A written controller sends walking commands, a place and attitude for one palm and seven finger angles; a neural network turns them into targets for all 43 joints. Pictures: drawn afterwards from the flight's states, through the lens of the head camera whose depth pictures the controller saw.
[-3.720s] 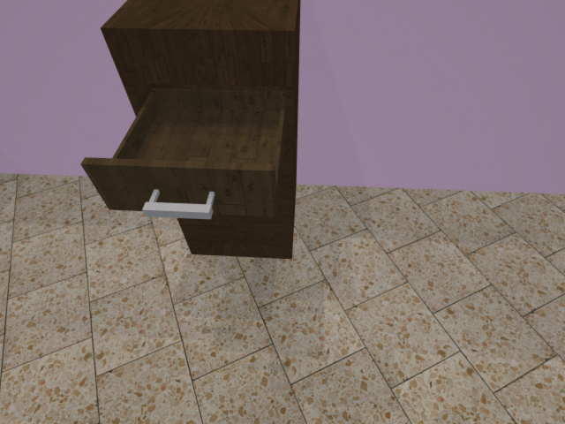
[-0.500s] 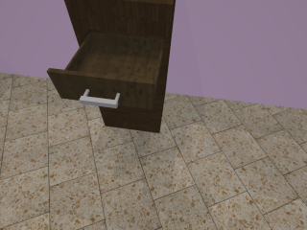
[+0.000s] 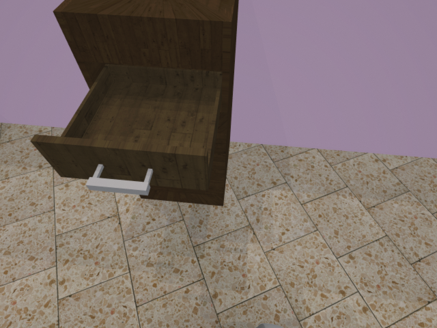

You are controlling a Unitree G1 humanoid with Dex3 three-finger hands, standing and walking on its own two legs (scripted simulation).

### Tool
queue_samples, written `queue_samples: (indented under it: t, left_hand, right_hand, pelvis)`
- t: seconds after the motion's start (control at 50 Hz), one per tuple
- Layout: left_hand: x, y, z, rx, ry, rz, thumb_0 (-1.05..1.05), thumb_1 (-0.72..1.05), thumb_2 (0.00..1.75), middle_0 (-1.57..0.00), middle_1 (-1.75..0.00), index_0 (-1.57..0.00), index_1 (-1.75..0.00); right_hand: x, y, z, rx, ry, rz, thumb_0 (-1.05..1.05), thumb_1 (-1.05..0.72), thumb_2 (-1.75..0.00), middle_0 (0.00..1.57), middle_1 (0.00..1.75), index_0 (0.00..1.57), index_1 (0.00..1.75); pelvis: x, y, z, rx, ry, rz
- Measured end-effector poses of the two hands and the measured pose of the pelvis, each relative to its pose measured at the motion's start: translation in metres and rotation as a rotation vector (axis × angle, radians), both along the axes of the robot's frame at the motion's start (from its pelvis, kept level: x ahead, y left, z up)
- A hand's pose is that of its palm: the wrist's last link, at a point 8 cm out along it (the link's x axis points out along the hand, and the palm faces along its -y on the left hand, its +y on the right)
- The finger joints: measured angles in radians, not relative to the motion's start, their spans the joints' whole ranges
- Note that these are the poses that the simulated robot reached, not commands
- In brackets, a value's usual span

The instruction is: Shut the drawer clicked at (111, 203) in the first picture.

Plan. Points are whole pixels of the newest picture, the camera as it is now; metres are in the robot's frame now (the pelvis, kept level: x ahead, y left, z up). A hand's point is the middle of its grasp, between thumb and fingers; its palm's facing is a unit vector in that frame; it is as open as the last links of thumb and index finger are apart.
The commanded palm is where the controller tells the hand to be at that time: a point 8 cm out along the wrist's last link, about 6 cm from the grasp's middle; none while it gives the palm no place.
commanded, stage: take the last steps up to it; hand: left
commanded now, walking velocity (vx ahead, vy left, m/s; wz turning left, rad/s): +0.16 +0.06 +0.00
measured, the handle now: (121, 178) +0.41 +0.25 -0.04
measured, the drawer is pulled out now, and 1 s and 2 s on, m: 0.30 0.30 0.30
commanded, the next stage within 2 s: come to a stop and stand still in 0.04 s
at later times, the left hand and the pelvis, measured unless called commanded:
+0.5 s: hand (136, 315) +0.16 +0.19 -0.17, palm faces +0.06 -0.96 -0.28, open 7.4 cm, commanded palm none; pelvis +0.10 -0.02 -0.01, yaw +1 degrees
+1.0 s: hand out of the picture +0.12 +0.19 -0.17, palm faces +0.05 -0.97 -0.22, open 7.4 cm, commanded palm none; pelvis +0.08 +0.01 +0.00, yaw +1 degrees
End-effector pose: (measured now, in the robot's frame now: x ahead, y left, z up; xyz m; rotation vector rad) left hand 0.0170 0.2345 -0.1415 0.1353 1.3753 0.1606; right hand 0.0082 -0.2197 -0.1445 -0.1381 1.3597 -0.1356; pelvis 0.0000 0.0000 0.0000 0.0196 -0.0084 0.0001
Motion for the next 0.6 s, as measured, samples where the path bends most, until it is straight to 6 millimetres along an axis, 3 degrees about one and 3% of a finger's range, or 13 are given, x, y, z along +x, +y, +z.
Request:
queue_samples:
  t: [0.06, 0.14, 0.24, 0.36, 0.5, 0.6]
  left_hand:
    - [0.045, -0.007, 0.002, 0.021, -0.117, -0.015, 0.01, 0.9, 0.89, -0.2, -0.3, -0.2, -0.3]
    - [0.075, -0.015, 0.008, 0.037, -0.158, 0.011, 0.0, 0.91, 0.89, -0.2, -0.3, -0.2, -0.3]
    - [0.087, -0.014, 0.014, 0.042, -0.088, 0.015, 0.0, 0.92, 0.89, -0.2, -0.3, -0.2, -0.3]
    - [0.099, -0.005, -0.003, 0.035, 0.009, 0.015, 0.0, 0.91, 0.89, -0.2, -0.3, -0.2, -0.3]
    - [0.132, -0.002, 0.006, 0.091, -0.056, 0.017, 0.01, 0.91, 0.89, -0.2, -0.3, -0.2, -0.3]
    - [0.134, -0.007, 0.014, 0.126, -0.09, 0.006, 0.0, 0.9, 0.89, -0.2, -0.3, -0.2, -0.3]
  right_hand:
    - [-0.001, -0.002, -0.013, 0.038, 0.068, -0.011, 0.0, -0.91, -0.9, 0.2, 0.3, 0.2, 0.3]
    - [0.022, -0.011, -0.014, 0.052, 0.113, -0.008, 0.0, -0.91, -0.9, 0.2, 0.3, 0.2, 0.3]
    - [0.081, -0.018, 0.004, 0.015, 0.038, -0.014, 0.0, -0.91, -0.9, 0.2, 0.3, 0.2, 0.3]
    - [0.144, -0.018, 0.001, -0.035, -0.072, -0.009, 0.0, -0.91, -0.9, 0.2, 0.3, 0.2, 0.3]
    - [0.166, -0.03, -0.01, -0.03, -0.069, 0.034, 0.0, -0.91, -0.9, 0.2, 0.3, 0.2, 0.3]
    - [0.174, -0.049, -0.015, -0.019, -0.056, 0.024, 0.0, -0.91, -0.9, 0.2, 0.3, 0.2, 0.3]
  pelvis:
    - [0.019, -0.01, -0.007, 0.02, 0.001, 0.012]
    - [0.045, -0.016, -0.005, 0.004, -0.007, 0.038]
    - [0.076, -0.014, 0.008, 0.018, 0.012, 0.019]
    - [0.102, -0.003, -0.002, 0.006, 0.003, -0.01]
    - [0.101, -0.019, -0.005, 0.007, -0.008, 0.013]
    - [0.1, -0.03, -0.007, 0.009, -0.009, 0.038]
